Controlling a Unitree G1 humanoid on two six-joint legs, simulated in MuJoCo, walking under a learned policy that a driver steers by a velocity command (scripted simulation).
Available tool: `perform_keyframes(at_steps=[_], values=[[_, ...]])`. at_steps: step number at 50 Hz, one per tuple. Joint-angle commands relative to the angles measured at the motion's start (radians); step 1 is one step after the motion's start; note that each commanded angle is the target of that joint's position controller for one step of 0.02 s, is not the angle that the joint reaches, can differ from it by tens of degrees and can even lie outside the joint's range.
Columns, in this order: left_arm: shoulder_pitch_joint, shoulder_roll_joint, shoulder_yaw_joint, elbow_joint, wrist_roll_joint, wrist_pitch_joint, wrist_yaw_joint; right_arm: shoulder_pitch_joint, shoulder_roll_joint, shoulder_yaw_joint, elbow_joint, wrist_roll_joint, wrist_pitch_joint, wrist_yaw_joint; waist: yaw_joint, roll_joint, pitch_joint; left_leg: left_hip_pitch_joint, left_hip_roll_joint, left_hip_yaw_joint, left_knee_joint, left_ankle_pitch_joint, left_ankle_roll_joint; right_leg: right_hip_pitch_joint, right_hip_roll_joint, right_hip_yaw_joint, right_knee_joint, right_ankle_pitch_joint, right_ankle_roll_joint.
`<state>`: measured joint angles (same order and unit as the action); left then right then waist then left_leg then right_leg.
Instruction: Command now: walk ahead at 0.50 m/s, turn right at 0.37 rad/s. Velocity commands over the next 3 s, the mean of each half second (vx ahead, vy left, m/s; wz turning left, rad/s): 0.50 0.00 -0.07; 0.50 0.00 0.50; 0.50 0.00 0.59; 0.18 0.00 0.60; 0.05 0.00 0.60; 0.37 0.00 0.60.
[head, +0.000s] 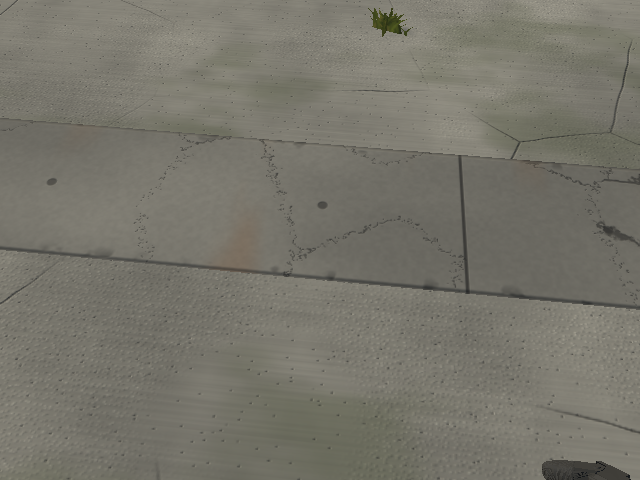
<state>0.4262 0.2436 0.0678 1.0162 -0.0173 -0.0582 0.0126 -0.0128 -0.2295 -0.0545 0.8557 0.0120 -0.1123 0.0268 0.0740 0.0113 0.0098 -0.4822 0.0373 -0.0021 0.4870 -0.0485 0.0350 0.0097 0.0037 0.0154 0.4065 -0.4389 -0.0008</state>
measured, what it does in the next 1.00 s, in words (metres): walks ahead, turning left: right foot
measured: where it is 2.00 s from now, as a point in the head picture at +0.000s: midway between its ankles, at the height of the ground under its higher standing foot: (277, 299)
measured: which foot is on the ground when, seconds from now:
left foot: down 0.00-0.50, up 0.52-1.00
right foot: down 0.00-0.00, up 0.02-0.48, down 0.50-1.00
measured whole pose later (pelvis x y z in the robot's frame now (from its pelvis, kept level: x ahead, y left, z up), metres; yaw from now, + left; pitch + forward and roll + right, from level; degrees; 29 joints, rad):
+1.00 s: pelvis +0.49 +0.00 +0.00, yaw +16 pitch +1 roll -2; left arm 0.33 0.26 0.09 0.97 -0.02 -0.07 0.02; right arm 0.03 -0.24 -0.07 0.79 0.02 -0.02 0.06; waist 0.07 0.02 0.03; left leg -0.59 0.07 0.06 0.66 -0.13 0.09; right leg 0.11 -0.06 -0.31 0.29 -0.39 0.07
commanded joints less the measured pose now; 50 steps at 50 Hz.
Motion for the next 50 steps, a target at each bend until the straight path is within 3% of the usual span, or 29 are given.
perform_keyframes(at_steps=[1,2,3,4,5,6,9,13,16,20,22,24,25,26,27,28,30,32,34,39,42,46,48,50], values=[[0.059,-0.033,-0.024,-0.102,0.0,-0.026,0.0,0.437,-0.329,-0.095,0.063,-0.018,-0.004,-0.014,-0.162,0.299,-0.374,0.9,0.397,-0.595,-0.093,-0.18,0.234,-0.645,0.052,-0.004,0.725,-0.076,-0.029],[0.029,0.071,-0.001,-0.089,-0.02,-0.039,-0.001,0.426,-0.225,-0.068,0.052,-0.015,-0.003,-0.013,-0.184,0.238,-0.367,0.859,0.381,-0.683,-0.169,-0.306,0.222,-0.736,0.005,0.123,0.871,-0.149,-0.036],[-0.057,0.13,0.017,-0.115,-0.035,-0.043,0.0,0.344,-0.167,-0.05,0.035,-0.012,-0.005,-0.017,-0.177,0.176,-0.229,0.736,0.354,-0.527,-0.182,-0.304,0.173,-0.796,-0.04,0.115,0.906,-0.069,-0.05],[-0.101,0.125,0.019,-0.123,-0.032,-0.039,0.005,0.27,-0.139,-0.039,0.024,-0.014,-0.005,-0.017,-0.149,0.103,-0.152,0.596,0.321,-0.409,-0.209,-0.241,0.146,-0.767,-0.09,0.092,0.887,0.021,-0.052],[-0.124,0.115,0.026,-0.128,-0.02,-0.031,0.009,0.217,-0.109,-0.032,0.023,-0.017,-0.005,-0.016,-0.124,0.083,-0.089,0.476,0.285,-0.316,-0.247,-0.181,0.132,-0.727,-0.118,0.089,0.838,0.083,-0.052],[-0.107,0.094,0.03,-0.128,-0.018,-0.018,0.007,0.193,-0.094,-0.027,0.028,-0.026,-0.007,-0.016,-0.092,0.111,-0.063,0.399,0.26,-0.24,-0.279,-0.141,0.122,-0.671,-0.144,0.095,0.805,0.125,-0.054],[-0.104,0.039,0.027,-0.134,-0.015,0.01,0.005,0.232,-0.105,-0.033,0.068,-0.027,-0.013,-0.016,-0.07,0.078,-0.016,0.312,0.236,-0.143,-0.348,-0.061,0.155,-0.637,-0.147,0.091,0.73,0.171,-0.054],[-0.244,0.047,0.022,-0.181,0.013,0.001,-0.004,0.27,-0.145,-0.04,0.093,-0.009,-0.002,-0.027,-0.071,0.037,0.032,0.339,0.219,-0.102,-0.384,0.019,0.183,-0.714,-0.159,0.045,0.49,0.339,-0.023],[-0.366,0.034,0.009,-0.206,0.007,-0.012,-0.017,0.311,-0.165,-0.044,0.101,0.0,0.008,-0.032,-0.103,0.041,0.053,0.322,0.179,-0.055,-0.379,0.035,0.165,-0.639,-0.118,0.004,0.291,0.439,-0.001],[-0.474,0.058,0.004,-0.237,-0.005,-0.026,-0.033,0.386,-0.183,-0.051,0.129,0.018,0.021,-0.036,-0.132,0.068,0.064,0.375,0.204,-0.09,-0.319,-0.017,0.156,-0.575,-0.082,0.001,0.152,0.427,0.005],[-0.454,0.093,0.014,-0.239,-0.008,-0.037,-0.038,0.385,-0.19,-0.056,0.134,0.02,0.029,-0.04,-0.102,0.086,0.048,0.4,0.229,-0.128,-0.27,-0.037,0.139,-0.506,-0.071,0.009,0.103,0.384,-0.013],[-0.3,0.144,0.041,-0.194,-0.003,-0.045,-0.032,0.358,-0.177,-0.051,0.127,0.019,0.037,-0.042,-0.015,0.084,-0.029,0.365,0.186,-0.107,-0.109,0.084,0.101,-0.272,-0.042,-0.015,0.058,0.35,-0.044],[-0.123,0.208,0.068,-0.151,0.01,-0.049,-0.021,0.348,-0.126,-0.034,0.108,0.009,0.038,-0.04,0.053,0.023,-0.157,0.249,0.117,-0.05,0.143,0.043,0.063,-0.01,-0.128,0.066,0.078,0.354,-0.089],[-0.016,0.313,0.091,-0.137,0.026,-0.041,-0.012,0.425,-0.016,-0.006,0.077,-0.007,0.027,-0.039,0.034,-0.237,-0.296,-0.095,-0.026,0.041,0.526,-0.326,-0.007,0.339,-0.378,0.405,0.04,0.293,-0.191],[0.007,0.264,0.075,-0.129,0.028,-0.041,-0.019,0.449,-0.038,-0.008,0.079,0.021,0.011,-0.038,0.036,-0.322,-0.369,-0.241,-0.052,-0.075,0.741,-0.554,-0.009,0.355,-0.458,0.695,-0.101,0.117,-0.269],[-0.071,0.182,0.05,-0.146,0.024,-0.047,-0.021,0.386,-0.127,-0.033,0.069,0.043,0.008,-0.039,0.024,-0.214,-0.235,-0.311,0.006,-0.117,0.825,-0.495,0.007,0.245,-0.418,0.572,-0.116,0.068,-0.229],[-0.206,0.096,0.024,-0.159,0.02,-0.051,-0.025,0.31,-0.121,-0.041,0.056,0.033,0.02,-0.047,-0.025,-0.129,-0.092,-0.271,0.08,-0.093,0.775,-0.327,0.019,0.011,-0.336,0.323,-0.165,0.163,-0.168],[-0.254,0.065,0.018,-0.148,0.03,-0.055,-0.024,0.317,-0.091,-0.048,0.051,0.026,0.046,-0.044,-0.071,-0.149,-0.036,-0.185,0.116,-0.1,0.706,-0.243,0.021,-0.115,-0.291,0.179,-0.222,0.261,-0.146],[-0.238,0.081,0.025,-0.131,0.032,-0.061,-0.014,0.299,-0.064,-0.047,0.033,0.026,0.066,-0.039,-0.083,-0.114,-0.015,-0.19,0.121,-0.095,0.672,-0.196,0.016,-0.139,-0.291,0.099,-0.254,0.356,-0.16],[-0.2,0.131,0.041,-0.109,0.036,-0.058,0.008,0.186,-0.061,-0.044,-0.023,0.013,0.08,-0.02,-0.072,-0.072,0.031,-0.249,0.108,-0.092,0.456,-0.002,-0.006,-0.114,-0.291,-0.058,-0.29,0.438,-0.161],[-0.171,0.153,0.047,-0.105,0.027,-0.051,0.017,0.076,-0.054,-0.033,-0.063,0.008,0.08,0.001,-0.038,-0.059,0.066,-0.228,0.097,-0.028,0.32,0.072,-0.003,-0.093,-0.288,-0.14,-0.3,0.437,-0.148],[-0.113,0.179,0.056,-0.088,0.009,-0.031,0.016,-0.03,-0.058,-0.024,-0.12,0.011,0.082,0.025,-0.009,-0.056,0.1,-0.233,0.079,0.028,0.208,0.008,0.026,0.023,-0.316,-0.202,-0.252,0.483,-0.131],[-0.118,0.203,0.064,-0.09,-0.002,-0.019,0.015,-0.031,-0.078,-0.031,-0.14,0.012,0.084,0.033,-0.029,-0.075,0.085,-0.173,0.043,0.074,0.179,-0.083,0.055,0.065,-0.325,-0.232,-0.175,0.676,-0.116],[-0.141,0.235,0.071,-0.099,-0.012,-0.004,0.016,0.082,-0.126,-0.057,-0.13,0.014,0.087,0.033,-0.105,-0.107,0.0,0.014,-0.039,0.139,0.17,-0.173,0.096,0.073,-0.315,-0.263,0.027,1.033,-0.094]])
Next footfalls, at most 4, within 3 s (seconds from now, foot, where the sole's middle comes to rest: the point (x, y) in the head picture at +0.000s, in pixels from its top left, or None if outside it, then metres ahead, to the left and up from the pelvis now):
0.50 right None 0.40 -0.16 -0.76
1.04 left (284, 398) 0.63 0.15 -0.76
1.54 right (313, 266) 0.99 0.12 -0.76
2.00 left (218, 315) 0.83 0.33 -0.76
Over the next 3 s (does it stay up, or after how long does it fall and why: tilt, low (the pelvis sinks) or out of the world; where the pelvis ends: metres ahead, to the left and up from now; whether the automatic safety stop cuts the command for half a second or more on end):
stays up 0.85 0.38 0.01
